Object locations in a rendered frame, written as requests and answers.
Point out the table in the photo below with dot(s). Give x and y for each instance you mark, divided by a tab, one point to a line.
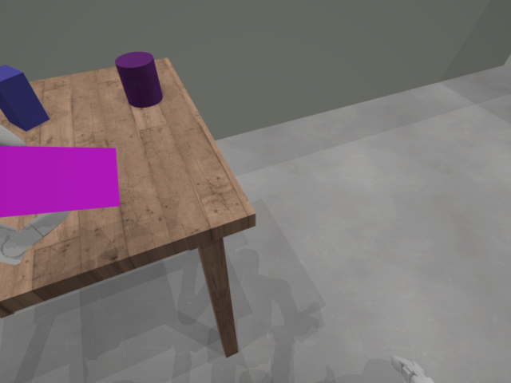
176	193

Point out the sponge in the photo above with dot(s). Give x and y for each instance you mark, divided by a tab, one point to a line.
36	180

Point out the left robot hand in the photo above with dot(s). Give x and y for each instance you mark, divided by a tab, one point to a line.
13	245

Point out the right robot hand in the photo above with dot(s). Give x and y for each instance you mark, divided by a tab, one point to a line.
411	371

